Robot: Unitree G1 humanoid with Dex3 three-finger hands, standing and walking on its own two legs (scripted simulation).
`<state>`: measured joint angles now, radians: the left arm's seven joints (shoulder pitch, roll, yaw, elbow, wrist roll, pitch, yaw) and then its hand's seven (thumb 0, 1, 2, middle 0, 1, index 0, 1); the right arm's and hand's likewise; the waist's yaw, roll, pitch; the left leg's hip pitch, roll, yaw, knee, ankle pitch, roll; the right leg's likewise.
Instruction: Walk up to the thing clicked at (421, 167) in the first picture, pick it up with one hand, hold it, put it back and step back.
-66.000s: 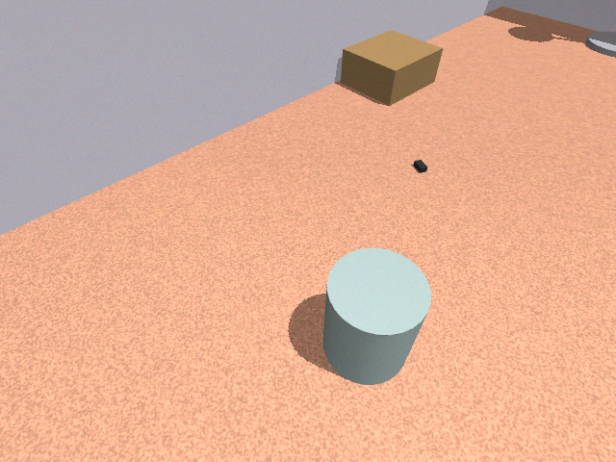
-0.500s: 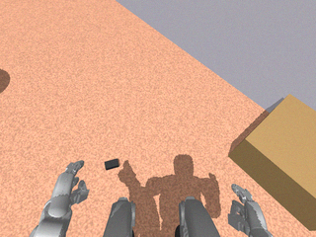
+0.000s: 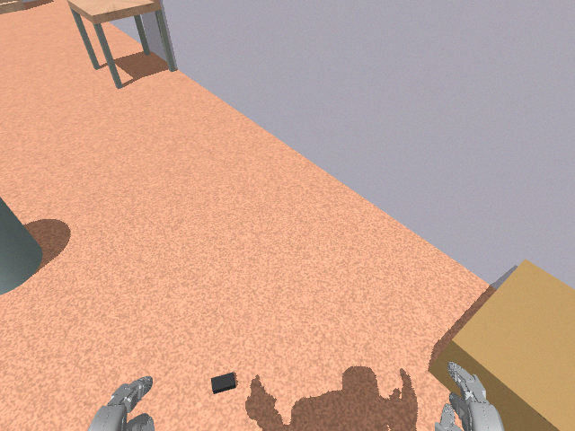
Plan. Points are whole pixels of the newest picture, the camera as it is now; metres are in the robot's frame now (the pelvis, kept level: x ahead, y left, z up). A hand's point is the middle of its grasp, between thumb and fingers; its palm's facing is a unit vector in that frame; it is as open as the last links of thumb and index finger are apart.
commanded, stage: home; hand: left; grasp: from above
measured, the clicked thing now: (223, 383) +0.45 +0.21 -0.70
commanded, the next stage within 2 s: stand in 1.94 s
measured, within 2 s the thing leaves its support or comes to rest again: neither
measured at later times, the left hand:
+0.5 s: hand out of the picture +0.16 +0.18 -0.05, palm faces +0.05 -0.98 -0.20, open 7.4 cm
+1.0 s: hand out of the picture +0.16 +0.17 -0.05, palm faces +0.04 -0.98 -0.20, open 7.4 cm
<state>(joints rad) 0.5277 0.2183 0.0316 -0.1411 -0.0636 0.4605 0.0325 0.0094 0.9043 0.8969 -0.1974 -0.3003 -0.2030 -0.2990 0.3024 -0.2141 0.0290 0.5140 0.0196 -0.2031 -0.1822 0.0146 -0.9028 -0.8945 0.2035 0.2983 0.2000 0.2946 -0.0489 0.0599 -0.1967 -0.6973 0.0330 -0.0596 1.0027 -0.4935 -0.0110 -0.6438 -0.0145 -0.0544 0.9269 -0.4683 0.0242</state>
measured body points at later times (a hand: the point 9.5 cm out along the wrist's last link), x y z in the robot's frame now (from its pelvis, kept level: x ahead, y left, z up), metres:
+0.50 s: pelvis +0.00 +0.00 +0.00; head +0.01 +0.01 +0.45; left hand +0.15 +0.23 -0.03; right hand +0.15 -0.24 -0.06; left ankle +0.00 +0.12 -0.68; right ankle -0.01 -0.14 -0.68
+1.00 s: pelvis +0.00 -0.01 +0.00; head +0.01 +0.00 +0.45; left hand +0.15 +0.22 -0.03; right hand +0.16 -0.25 -0.06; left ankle +0.00 +0.12 -0.68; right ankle -0.01 -0.14 -0.68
